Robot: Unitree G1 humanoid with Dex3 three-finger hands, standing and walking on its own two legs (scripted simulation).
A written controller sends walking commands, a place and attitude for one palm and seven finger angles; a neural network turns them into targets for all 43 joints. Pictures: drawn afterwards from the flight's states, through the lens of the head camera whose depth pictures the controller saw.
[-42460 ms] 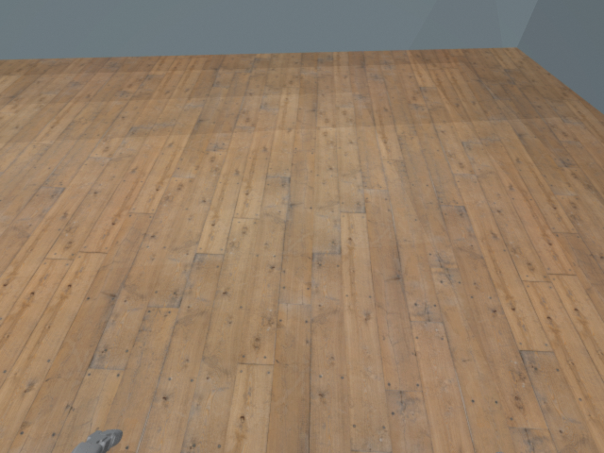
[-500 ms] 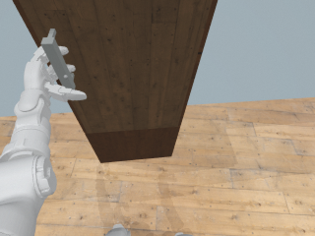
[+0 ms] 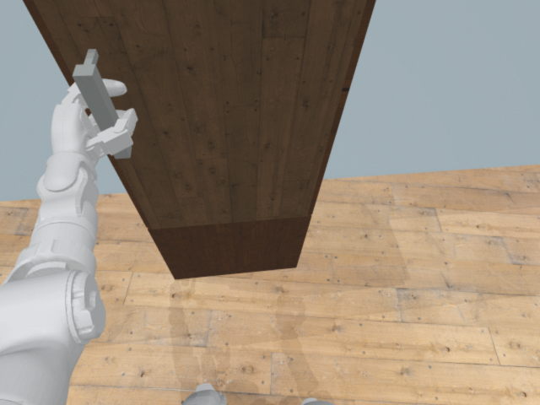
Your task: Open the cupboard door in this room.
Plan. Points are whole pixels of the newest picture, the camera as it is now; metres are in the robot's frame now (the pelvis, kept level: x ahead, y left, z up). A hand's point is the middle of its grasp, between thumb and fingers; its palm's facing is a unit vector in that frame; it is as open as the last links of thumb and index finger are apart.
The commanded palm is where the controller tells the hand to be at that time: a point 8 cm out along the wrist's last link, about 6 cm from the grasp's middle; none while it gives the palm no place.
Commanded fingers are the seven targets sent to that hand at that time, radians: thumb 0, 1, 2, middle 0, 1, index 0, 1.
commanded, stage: close the thumb around the handle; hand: left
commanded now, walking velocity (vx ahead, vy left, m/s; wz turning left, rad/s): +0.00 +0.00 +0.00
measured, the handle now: (108, 107) +0.54 +0.21 +0.12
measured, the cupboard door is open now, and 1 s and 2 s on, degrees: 0 27 40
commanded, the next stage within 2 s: pull the door open along its arc in 0.14 s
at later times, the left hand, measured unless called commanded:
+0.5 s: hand (121, 137) +0.48 +0.18 +0.12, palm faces +0.07 -1.00 +0.00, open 5.8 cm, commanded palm +0.43 +0.24 +0.12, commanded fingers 0.00 0.90 0.90 -0.40 -1.35 -0.40 -1.35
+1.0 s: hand (161, 222) +0.33 +0.11 +0.12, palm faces +0.33 -0.94 +0.09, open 6.2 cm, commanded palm +0.27 +0.16 +0.12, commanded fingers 0.00 0.90 0.90 -0.40 -1.35 -0.40 -1.35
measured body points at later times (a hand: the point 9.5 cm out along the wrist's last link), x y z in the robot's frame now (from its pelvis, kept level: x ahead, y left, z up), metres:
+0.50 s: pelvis +0.00 -0.01 +0.00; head +0.07 -0.01 +0.45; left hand +0.47 +0.24 +0.12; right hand +0.02 -0.28 -0.11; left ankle +0.04 +0.11 -0.69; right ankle -0.04 -0.12 -0.69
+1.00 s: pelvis +0.01 -0.02 +0.02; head +0.01 -0.03 +0.47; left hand +0.31 +0.16 +0.12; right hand +0.20 -0.24 -0.07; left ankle +0.04 +0.11 -0.69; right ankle -0.04 -0.12 -0.69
